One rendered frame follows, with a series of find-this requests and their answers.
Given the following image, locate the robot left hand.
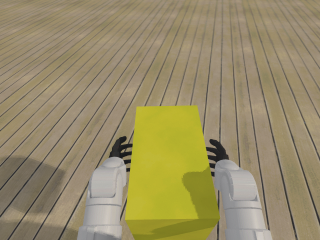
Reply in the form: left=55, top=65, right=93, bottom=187
left=109, top=136, right=133, bottom=172

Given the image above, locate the right robot forearm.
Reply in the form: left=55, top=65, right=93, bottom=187
left=214, top=159, right=273, bottom=240

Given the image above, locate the left robot forearm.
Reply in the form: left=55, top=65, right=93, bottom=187
left=77, top=157, right=127, bottom=240

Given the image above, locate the robot right hand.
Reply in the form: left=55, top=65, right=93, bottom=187
left=206, top=139, right=229, bottom=177

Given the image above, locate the carton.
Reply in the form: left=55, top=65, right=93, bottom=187
left=125, top=105, right=220, bottom=240

